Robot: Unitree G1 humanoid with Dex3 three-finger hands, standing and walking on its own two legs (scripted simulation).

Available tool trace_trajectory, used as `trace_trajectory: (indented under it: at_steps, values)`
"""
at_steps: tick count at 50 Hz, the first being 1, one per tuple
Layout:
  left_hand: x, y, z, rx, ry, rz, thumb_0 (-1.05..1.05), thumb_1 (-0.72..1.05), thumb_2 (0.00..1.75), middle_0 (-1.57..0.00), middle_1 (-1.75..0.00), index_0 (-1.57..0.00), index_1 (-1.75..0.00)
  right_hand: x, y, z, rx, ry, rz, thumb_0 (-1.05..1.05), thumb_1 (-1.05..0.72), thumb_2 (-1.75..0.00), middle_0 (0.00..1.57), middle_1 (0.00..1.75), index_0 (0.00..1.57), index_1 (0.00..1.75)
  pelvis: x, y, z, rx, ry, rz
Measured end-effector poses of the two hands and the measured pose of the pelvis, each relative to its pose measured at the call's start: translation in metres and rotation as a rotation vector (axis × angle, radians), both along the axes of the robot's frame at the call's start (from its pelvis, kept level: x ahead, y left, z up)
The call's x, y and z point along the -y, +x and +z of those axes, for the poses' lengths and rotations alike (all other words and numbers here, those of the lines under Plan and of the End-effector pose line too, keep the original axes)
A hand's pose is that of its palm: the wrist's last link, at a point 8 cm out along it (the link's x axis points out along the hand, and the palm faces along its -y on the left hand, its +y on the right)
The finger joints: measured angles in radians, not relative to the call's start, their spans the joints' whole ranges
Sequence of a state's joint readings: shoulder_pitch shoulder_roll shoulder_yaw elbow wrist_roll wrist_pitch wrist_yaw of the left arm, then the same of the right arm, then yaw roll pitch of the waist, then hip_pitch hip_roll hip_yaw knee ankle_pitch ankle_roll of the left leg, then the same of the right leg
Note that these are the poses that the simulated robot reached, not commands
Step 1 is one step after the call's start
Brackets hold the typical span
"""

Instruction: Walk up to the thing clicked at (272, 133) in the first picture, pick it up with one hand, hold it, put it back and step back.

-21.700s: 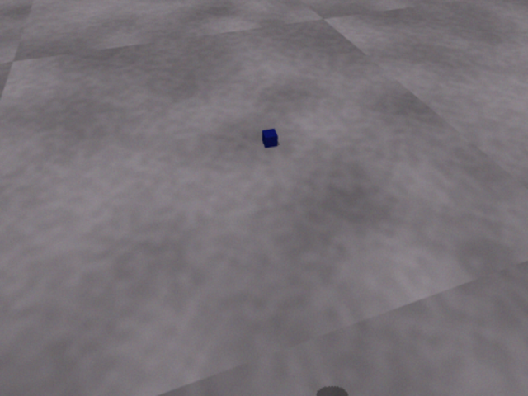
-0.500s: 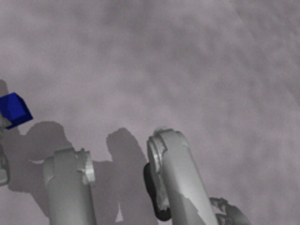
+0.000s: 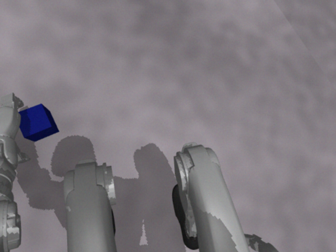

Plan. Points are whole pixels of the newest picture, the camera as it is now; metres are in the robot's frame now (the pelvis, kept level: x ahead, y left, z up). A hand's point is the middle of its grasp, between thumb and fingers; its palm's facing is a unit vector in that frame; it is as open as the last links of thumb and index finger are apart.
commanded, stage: approach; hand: left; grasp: from above
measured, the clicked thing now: (38, 123) +0.46 +0.31 -0.30
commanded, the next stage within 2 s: rest palm in 0.82 s
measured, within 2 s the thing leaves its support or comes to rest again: neither
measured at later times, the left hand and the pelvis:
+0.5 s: hand (15, 101) +0.48 +0.31 -0.16, palm faces -0.33 -0.18 -0.93, open 13.9 cm; pelvis +0.00 +0.01 +0.00, yaw -1 degrees
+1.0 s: hand (12, 118) +0.44 +0.31 -0.16, palm faces -0.27 -0.12 -0.96, open 13.8 cm; pelvis +0.00 +0.00 +0.00, yaw +0 degrees
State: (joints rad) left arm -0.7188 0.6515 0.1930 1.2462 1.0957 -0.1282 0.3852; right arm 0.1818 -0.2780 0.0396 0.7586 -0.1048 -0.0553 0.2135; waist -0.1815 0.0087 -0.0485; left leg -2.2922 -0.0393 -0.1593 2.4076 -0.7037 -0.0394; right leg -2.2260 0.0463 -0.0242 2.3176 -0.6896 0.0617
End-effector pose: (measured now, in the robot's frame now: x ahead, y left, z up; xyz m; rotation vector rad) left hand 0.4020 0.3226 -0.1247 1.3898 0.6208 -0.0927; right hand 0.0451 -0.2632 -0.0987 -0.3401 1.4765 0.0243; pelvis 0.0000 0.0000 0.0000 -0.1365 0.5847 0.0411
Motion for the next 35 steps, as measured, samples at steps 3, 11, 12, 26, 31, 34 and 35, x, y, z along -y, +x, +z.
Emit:
trace_trajectory:
  at_steps: [3,11,12,26,31,34,35]
  values:
    - [-0.005,-0.011,0.014,0.054,0.029,-0.003,0.00,-0.56,0.99,-0.13,-0.95,-0.12,-0.97,0.006,0.021,0.002,0.053,-0.022,0.027,0.00,-0.91,-0.89,0.20,0.30,0.21,0.30,0.001,-0.001,0.002,-0.001,0.013,0.005]
    - [-0.013,0.009,0.029,0.039,0.072,0.078,0.00,-0.57,1.02,-0.14,-0.93,-0.11,-0.95,0.014,0.062,0.013,0.213,-0.088,0.124,0.00,-0.91,-0.89,0.20,0.30,0.20,0.30,0.001,-0.009,0.003,0.009,0.014,0.003]
    - [-0.011,0.015,0.028,0.037,0.067,0.081,0.00,-0.56,1.02,-0.14,-0.93,-0.12,-0.96,0.014,0.062,0.014,0.216,-0.095,0.130,0.00,-0.91,-0.89,0.20,0.30,0.20,0.30,0.001,-0.010,0.003,0.010,0.012,0.003]
    - [0.010,0.074,0.021,0.062,0.067,0.075,0.00,-0.50,0.96,-0.18,-0.92,-0.17,-0.94,0.003,-0.024,0.014,-0.027,-0.074,-0.036,0.00,-0.91,-0.90,0.20,0.30,0.20,0.30,-0.006,0.003,0.000,-0.030,-0.015,-0.008]
    - [0.004,0.047,0.013,-0.063,0.058,0.091,0.00,-0.48,0.94,-0.19,-0.90,-0.18,-0.92,-0.010,-0.037,0.008,-0.078,0.000,-0.062,0.00,-0.91,-0.90,0.20,0.30,0.20,0.30,-0.005,0.002,0.006,-0.028,-0.004,-0.010]
    - [0.000,0.027,0.000,-0.128,0.031,0.081,0.00,-0.47,0.93,-0.19,-0.90,-0.18,-0.91,-0.013,-0.033,0.006,-0.064,0.019,-0.036,0.00,-0.91,-0.89,0.20,0.30,0.20,0.30,-0.003,-0.001,0.006,-0.013,0.000,-0.009]
    - [0.001,0.022,-0.005,-0.139,0.020,0.068,0.00,-0.47,0.92,-0.20,-0.90,-0.18,-0.91,-0.013,-0.031,0.006,-0.057,0.020,-0.023,0.00,-0.91,-0.89,0.20,0.30,0.21,0.30,-0.002,-0.002,0.005,-0.007,0.000,-0.009]
